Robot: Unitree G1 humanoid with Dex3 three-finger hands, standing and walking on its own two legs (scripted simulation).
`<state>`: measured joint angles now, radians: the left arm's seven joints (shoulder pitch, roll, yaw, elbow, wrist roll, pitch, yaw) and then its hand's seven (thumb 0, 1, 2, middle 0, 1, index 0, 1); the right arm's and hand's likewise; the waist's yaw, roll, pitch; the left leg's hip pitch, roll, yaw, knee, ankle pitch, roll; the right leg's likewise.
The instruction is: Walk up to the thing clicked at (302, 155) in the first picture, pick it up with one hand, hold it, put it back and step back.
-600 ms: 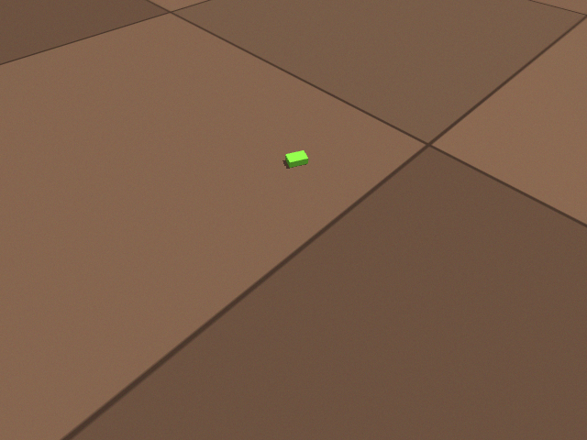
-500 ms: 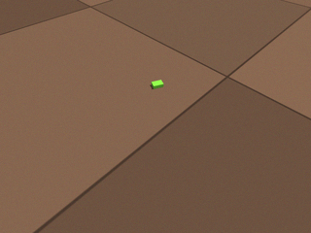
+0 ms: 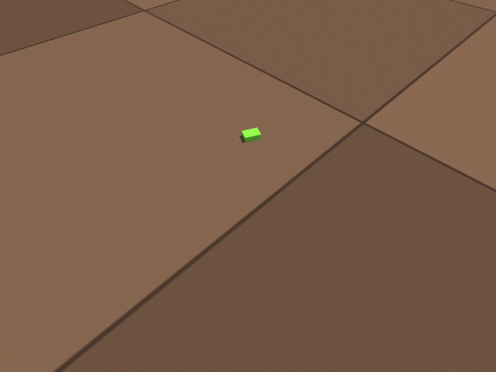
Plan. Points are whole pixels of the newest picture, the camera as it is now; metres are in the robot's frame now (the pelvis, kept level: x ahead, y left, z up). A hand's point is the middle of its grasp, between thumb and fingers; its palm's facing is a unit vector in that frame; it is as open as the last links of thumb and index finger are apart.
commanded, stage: stand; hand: left
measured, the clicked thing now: (251, 134) +1.51 +0.05 -0.76
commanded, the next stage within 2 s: walk up in 0.52 s
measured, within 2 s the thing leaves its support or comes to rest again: neither
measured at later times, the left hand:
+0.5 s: hand out of the picture +0.07 +0.25 -0.16, palm faces -0.02 -0.94 -0.33, open 7.4 cm
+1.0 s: hand (160, 351) +0.18 +0.18 -0.14, palm faces +0.17 -0.91 -0.37, open 7.4 cm
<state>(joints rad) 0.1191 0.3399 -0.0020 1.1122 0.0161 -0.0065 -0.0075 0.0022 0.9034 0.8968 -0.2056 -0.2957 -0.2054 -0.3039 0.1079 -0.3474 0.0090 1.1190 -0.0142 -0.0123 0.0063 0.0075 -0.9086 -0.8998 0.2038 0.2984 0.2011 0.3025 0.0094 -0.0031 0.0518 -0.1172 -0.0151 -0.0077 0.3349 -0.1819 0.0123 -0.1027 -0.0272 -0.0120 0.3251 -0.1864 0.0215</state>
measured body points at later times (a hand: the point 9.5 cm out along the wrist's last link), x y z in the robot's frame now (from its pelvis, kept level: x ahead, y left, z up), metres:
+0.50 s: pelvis +0.00 +0.00 +0.00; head +0.01 +0.00 +0.45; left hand +0.07 +0.30 -0.14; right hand +0.08 -0.30 -0.13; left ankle +0.00 +0.11 -0.75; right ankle -0.01 -0.13 -0.75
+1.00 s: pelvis +0.12 -0.11 -0.02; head +0.11 -0.12 +0.43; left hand +0.17 +0.23 -0.11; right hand +0.21 -0.45 -0.14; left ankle +0.06 +0.02 -0.68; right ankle +0.17 -0.22 -0.75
